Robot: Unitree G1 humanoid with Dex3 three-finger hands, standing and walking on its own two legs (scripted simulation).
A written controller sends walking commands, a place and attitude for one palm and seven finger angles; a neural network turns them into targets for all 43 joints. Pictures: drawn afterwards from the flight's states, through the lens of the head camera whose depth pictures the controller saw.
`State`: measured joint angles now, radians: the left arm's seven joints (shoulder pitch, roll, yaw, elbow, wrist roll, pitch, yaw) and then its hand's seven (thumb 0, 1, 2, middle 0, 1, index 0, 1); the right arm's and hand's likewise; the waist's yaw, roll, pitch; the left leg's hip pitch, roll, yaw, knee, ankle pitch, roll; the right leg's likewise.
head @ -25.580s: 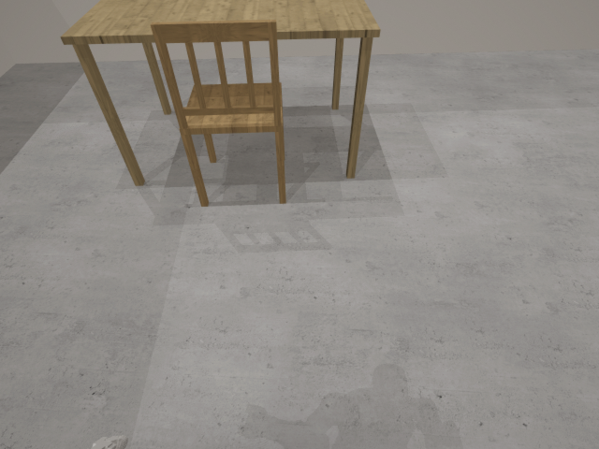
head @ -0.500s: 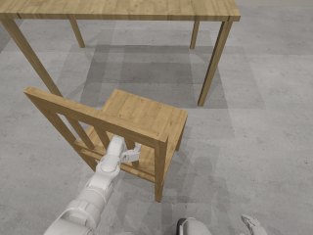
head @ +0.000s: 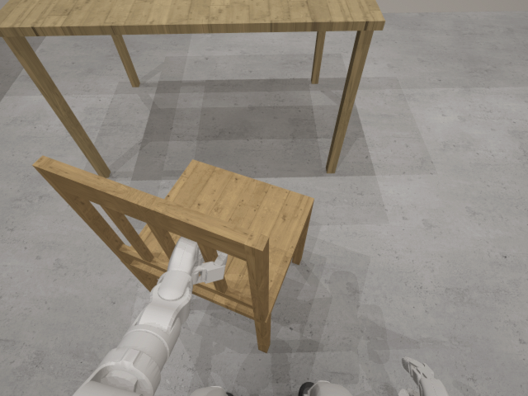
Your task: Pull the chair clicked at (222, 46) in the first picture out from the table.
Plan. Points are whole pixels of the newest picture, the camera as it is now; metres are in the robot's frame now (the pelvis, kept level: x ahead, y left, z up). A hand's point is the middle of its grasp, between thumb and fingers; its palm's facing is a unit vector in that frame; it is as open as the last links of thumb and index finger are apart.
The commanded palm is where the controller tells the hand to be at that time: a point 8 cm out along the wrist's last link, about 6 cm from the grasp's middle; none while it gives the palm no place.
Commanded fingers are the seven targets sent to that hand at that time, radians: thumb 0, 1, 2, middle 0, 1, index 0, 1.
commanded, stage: stop walking, hand still on the chair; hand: left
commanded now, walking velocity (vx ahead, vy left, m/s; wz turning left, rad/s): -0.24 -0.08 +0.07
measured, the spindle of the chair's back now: (170, 250) +0.38 +0.20 -0.12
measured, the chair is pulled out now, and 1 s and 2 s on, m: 0.56 0.59 0.59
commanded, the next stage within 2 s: open the thumb and straighten the fingers in 1.06 s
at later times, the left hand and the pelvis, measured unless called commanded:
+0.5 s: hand (217, 282) +0.29 +0.09 -0.06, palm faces -0.15 -0.98 -0.16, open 5.6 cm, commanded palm +0.29 +0.15 -0.04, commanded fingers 0.00 0.90 0.90 -0.50 -1.45 -0.50 -1.45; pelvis +0.03 +0.01 +0.01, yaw +0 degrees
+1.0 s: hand (218, 281) +0.30 +0.09 -0.06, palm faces -0.12 -0.98 -0.15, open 5.6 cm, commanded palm +0.29 +0.14 -0.04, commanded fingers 0.00 0.90 0.90 -0.50 -1.45 -0.50 -1.45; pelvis +0.05 +0.00 +0.01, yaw +1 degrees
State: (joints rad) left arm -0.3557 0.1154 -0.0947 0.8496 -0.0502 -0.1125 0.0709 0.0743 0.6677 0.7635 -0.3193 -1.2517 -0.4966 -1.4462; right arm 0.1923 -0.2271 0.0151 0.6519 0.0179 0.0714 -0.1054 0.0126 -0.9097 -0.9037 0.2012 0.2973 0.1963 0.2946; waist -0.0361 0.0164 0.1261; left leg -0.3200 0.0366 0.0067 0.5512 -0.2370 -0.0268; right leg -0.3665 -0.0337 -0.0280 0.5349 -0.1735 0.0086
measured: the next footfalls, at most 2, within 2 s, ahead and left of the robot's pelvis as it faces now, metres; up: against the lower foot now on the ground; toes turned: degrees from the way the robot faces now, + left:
none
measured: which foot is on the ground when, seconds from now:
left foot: down 0.00-1.00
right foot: down 0.00-1.00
